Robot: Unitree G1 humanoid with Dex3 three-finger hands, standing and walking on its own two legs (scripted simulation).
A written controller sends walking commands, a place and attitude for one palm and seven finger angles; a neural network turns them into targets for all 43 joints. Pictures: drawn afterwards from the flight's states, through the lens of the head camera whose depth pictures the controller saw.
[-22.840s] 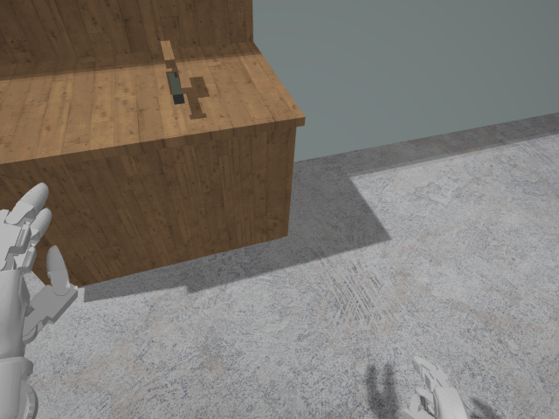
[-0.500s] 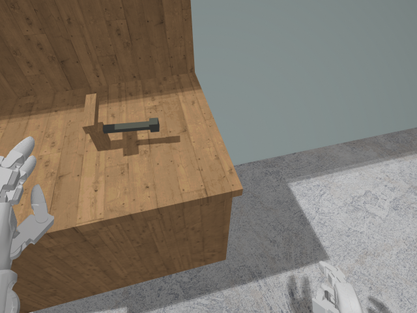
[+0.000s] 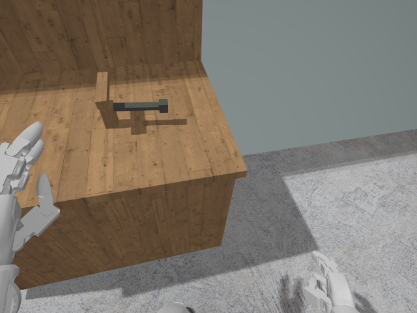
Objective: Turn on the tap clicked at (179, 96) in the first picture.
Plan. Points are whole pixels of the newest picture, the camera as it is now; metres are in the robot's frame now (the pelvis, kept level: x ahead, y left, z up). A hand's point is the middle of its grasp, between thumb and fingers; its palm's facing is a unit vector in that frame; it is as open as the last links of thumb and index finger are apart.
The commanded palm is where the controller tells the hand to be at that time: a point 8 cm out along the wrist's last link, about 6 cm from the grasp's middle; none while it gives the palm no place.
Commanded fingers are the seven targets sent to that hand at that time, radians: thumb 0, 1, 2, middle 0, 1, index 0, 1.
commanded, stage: step back with the hand held close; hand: left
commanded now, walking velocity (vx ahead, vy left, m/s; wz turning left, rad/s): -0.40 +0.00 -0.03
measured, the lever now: (163, 105) +0.64 +0.18 +0.01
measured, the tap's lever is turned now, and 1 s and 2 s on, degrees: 82 82 82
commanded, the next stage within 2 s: stop stepping back and stand still in 0.36 s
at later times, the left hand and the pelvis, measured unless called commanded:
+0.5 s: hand (11, 260) +0.14 +0.25 +0.17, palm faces +0.28 -0.89 -0.36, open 7.4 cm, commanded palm +0.08 +0.29 +0.19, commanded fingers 0.00 0.90 0.90 -0.20 -0.30 -0.20 -0.30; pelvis -0.10 +0.02 +0.01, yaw -4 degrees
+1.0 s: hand out of the picture +0.02 +0.26 +0.18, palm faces +0.38 -0.86 -0.35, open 7.5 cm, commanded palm -0.04 +0.30 +0.19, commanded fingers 0.00 0.90 0.90 -0.20 -0.30 -0.20 -0.30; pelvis -0.21 +0.02 +0.00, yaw -1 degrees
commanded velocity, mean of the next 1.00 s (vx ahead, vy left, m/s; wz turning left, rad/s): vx -0.03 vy -0.02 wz -0.01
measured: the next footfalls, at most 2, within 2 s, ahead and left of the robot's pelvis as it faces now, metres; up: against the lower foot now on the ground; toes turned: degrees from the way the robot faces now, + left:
right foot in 0.26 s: -0.07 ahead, -0.10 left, +0.00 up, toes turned +2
left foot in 0.42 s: +0.03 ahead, +0.09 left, +0.00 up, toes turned -3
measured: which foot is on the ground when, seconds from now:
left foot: down 0.00-0.26, up 0.28-0.40, down 0.42-0.68, up 0.70-0.86, down 0.88-1.00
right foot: down 0.00-0.06, up 0.08-0.24, down 0.26-0.44, up 0.46-0.66, down 0.68-1.00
